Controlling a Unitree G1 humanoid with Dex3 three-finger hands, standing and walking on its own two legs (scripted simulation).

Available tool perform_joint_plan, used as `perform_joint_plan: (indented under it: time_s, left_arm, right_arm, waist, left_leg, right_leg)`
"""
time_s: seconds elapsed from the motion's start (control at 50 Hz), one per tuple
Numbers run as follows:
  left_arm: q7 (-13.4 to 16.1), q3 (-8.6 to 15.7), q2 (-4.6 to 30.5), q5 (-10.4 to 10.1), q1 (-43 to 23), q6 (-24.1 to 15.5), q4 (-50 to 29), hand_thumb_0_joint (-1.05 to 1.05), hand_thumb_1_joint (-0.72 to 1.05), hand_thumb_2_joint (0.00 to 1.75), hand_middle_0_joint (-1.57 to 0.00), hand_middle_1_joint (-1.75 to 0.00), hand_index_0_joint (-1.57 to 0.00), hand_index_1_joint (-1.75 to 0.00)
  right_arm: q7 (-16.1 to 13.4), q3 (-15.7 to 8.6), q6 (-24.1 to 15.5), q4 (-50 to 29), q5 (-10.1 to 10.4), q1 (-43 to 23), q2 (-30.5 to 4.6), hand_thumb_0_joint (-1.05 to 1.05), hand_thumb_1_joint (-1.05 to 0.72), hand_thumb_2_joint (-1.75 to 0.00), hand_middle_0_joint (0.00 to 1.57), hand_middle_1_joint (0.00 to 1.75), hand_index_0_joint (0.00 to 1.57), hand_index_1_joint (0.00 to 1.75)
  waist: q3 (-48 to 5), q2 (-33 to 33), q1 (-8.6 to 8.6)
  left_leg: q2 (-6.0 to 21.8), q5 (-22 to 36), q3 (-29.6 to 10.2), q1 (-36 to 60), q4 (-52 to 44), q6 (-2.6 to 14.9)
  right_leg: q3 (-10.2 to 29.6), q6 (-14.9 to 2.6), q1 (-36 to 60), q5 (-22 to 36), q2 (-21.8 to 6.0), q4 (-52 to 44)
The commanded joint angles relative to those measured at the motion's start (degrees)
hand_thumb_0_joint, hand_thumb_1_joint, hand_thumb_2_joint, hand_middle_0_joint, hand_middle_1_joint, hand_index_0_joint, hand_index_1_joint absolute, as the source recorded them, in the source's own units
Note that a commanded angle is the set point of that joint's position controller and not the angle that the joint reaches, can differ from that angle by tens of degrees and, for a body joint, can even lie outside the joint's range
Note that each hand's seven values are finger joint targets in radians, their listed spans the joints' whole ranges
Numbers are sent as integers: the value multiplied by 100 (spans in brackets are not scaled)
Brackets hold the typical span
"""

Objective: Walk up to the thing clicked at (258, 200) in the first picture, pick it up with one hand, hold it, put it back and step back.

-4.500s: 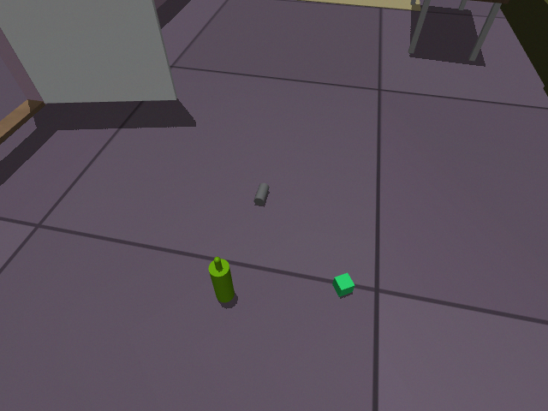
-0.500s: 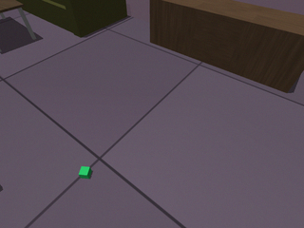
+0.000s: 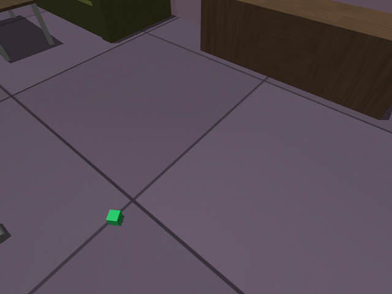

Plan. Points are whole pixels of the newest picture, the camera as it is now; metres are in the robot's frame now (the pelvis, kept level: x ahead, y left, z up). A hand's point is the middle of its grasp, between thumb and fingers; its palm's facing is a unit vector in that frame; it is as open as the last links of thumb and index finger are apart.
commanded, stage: stand
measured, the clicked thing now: out of the picture +0.55 +1.05 -0.75
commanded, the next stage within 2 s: walk up in 1.68 s
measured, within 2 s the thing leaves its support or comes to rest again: neither
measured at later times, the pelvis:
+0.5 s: pelvis +0.01 +0.01 +0.00, yaw +0 degrees
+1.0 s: pelvis +0.02 +0.01 +0.00, yaw +1 degrees
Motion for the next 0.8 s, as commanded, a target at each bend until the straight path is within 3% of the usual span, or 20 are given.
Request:
perform_joint_plan:
  time_s: [0.0, 0.06, 0.1, 0.2, 0.3, 0.46, 0.56, 0.7, 0.78]
  left_arm:
    - [108, 204, 1216, -21, -238, -122, -351, 0, 90, 90, -20, -30, -20, -30]
    - [110, 196, 1231, -14, -230, -116, -354, 0, 90, 90, -20, -30, -20, -30]
    - [112, 197, 1212, -6, -258, -121, -378, 0, 90, 90, -20, -30, -20, -30]
    - [111, 186, 1194, -19, -262, -118, -389, 0, 90, 90, -20, -30, -20, -30]
    - [121, 201, 1226, -18, -351, -128, -430, 0, 90, 90, -20, -30, -20, -30]
    - [123, 209, 1217, -11, -361, -94, -417, 0, 90, 90, -20, -30, -20, -30]
    - [124, 205, 1207, -10, -322, -103, -419, 0, 90, 90, -20, -30, -20, -30]
    - [119, 198, 1202, -15, -285, -76, -407, 0, 90, 90, -20, -30, -20, -30]
    - [125, 187, 1185, 0, -263, -96, -439, 0, 90, 90, -20, -30, -20, -30]
  right_arm:
    - [-108, -187, -109, -340, 8, -285, -1257, 0, -90, -90, 20, 30, 20, 30]
    - [-108, -181, -93, -333, 13, -315, -1242, 0, -90, -90, 20, 30, 20, 30]
    - [-110, -169, -104, -340, 6, -284, -1229, 0, -90, -90, 20, 30, 20, 30]
    - [-102, -165, -108, -333, 15, -296, -1241, 0, -90, -90, 20, 30, 20, 30]
    - [-120, -187, -123, -374, 8, -292, -1272, 0, -90, -90, 20, 30, 20, 30]
    - [-124, -184, -96, -374, 10, -349, -1262, 0, -90, -90, 20, 30, 20, 30]
    - [-123, -190, -117, -396, 19, -347, -1255, 0, -90, -90, 20, 30, 20, 30]
    - [-129, -184, -103, -402, 21, -382, -1244, 0, -90, -90, 20, 30, 20, 30]
    - [-129, -194, -99, -401, 12, -371, -1262, 0, -90, -90, 20, 30, 20, 30]
  waist:
    - [-407, 5, -2]
    - [-323, -40, 9]
    - [-380, -45, 10]
    - [-321, -17, 10]
    - [-608, 5, -10]
    - [-325, 56, 14]
    - [-588, 26, 23]
    - [-364, 22, 14]
    - [-510, 31, 17]
  left_leg:
    - [611, -246, -601, 234, -474, 204]
    - [605, -365, -606, 265, -464, 199]
    - [624, -142, -595, 237, -457, 205]
    - [615, -145, -600, 239, -474, 190]
    - [646, 485, -572, 422, -363, 199]
    - [610, -207, -625, 171, -552, 185]
    - [635, 429, -572, 456, -413, 202]
    - [605, -1, -599, 420, -530, 183]
    - [610, 244, -560, 477, -429, 206]
  right_leg:
    - [419, -236, -125, 247, -605, -367]
    - [424, -242, -253, 9, -601, -424]
    - [408, -234, -141, 336, -624, -401]
    - [380, -224, -145, 266, -613, -406]
    - [347, -207, 102, 773, -661, -327]
    - [316, -212, 27, 225, -621, -419]
    - [282, -215, 146, 683, -654, -345]
    - [281, -235, -84, 349, -617, -400]
    - [291, -216, 17, 563, -661, -412]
